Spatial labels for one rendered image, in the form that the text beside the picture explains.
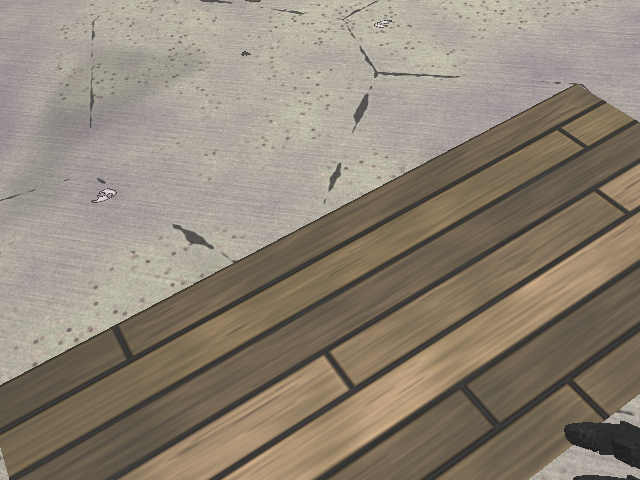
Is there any robot right hand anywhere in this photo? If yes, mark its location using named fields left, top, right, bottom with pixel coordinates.
left=564, top=421, right=640, bottom=480

